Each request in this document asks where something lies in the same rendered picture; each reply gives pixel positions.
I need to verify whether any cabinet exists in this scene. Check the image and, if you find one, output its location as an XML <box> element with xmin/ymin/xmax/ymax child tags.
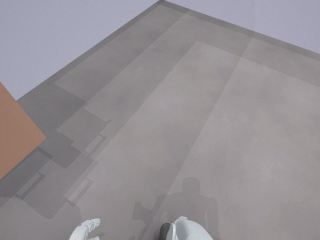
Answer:
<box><xmin>0</xmin><ymin>82</ymin><xmax>46</xmax><ymax>180</ymax></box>

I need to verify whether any robot right thigh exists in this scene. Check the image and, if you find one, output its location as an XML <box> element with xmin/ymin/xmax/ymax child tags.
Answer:
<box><xmin>169</xmin><ymin>219</ymin><xmax>213</xmax><ymax>240</ymax></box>

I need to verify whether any robot right foot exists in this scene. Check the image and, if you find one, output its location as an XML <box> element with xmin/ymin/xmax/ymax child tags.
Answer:
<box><xmin>159</xmin><ymin>223</ymin><xmax>171</xmax><ymax>240</ymax></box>

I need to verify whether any robot left hand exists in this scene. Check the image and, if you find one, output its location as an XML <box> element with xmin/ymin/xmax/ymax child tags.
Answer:
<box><xmin>69</xmin><ymin>218</ymin><xmax>101</xmax><ymax>240</ymax></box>

